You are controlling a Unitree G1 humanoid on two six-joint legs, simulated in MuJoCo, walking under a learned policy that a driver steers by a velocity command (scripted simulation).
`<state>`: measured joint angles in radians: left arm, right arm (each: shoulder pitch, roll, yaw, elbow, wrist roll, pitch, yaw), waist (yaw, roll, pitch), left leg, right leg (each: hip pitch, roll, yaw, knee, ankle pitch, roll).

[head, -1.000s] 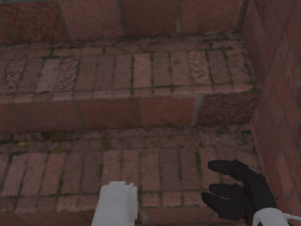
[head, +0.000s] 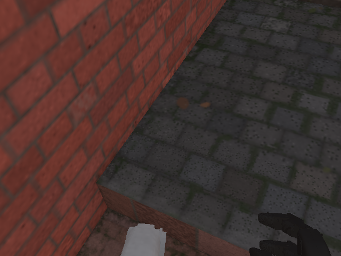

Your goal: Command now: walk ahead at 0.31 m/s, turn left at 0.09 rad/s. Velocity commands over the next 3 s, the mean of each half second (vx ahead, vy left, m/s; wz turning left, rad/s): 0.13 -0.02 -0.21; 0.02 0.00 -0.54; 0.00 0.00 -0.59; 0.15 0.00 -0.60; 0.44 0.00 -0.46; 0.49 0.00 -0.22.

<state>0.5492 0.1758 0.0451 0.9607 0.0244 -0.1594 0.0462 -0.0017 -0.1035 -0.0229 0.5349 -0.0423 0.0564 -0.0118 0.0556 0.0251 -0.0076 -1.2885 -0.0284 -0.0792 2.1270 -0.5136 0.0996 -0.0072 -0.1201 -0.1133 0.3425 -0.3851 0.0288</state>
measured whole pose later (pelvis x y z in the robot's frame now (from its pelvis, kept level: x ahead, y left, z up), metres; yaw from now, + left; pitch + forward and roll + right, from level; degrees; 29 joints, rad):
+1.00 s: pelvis +0.30 -0.05 +0.16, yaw -26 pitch +4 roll +0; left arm 0.09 0.17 0.04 0.59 0.02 0.02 0.00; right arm 0.21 -0.31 -0.08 0.67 0.01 -0.01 -0.05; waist -0.02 0.09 -0.01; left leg -0.49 0.21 0.04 1.35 -0.46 -0.08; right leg -0.33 -0.01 0.01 0.67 -0.42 0.00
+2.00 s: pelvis +0.46 -0.13 +0.34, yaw -59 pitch +0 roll +1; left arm 0.42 0.20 0.06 0.70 0.03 0.01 -0.04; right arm 0.19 -0.25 -0.07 0.66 -0.03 -0.01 -0.03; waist 0.04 0.03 -0.07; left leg -0.55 0.03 0.00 1.17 -0.36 -0.01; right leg -0.34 0.07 0.01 0.62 -0.29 -0.08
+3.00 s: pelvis +0.69 -0.54 +0.35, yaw -79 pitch +1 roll -1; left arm 0.26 0.21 0.07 0.91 0.03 -0.04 -0.01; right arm 0.36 -0.19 -0.03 0.87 -0.02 -0.09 -0.01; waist 0.00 0.02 0.01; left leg -0.42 0.04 0.00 1.27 -0.32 0.05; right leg -0.29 0.14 -0.05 0.48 -0.22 -0.14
